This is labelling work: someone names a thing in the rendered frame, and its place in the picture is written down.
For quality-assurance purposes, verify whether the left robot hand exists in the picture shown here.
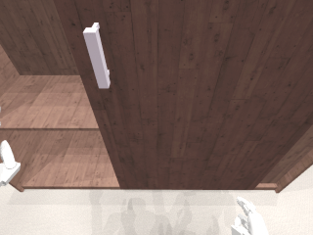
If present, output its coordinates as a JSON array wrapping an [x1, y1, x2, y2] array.
[[0, 107, 21, 187]]

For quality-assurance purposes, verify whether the wardrobe door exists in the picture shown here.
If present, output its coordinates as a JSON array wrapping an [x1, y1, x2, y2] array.
[[260, 124, 313, 184], [53, 0, 313, 190]]

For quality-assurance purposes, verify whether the right robot hand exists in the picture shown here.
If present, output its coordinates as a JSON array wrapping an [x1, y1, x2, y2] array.
[[231, 196, 269, 235]]

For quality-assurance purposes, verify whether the handle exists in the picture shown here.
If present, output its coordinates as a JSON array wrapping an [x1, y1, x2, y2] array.
[[83, 23, 111, 89]]

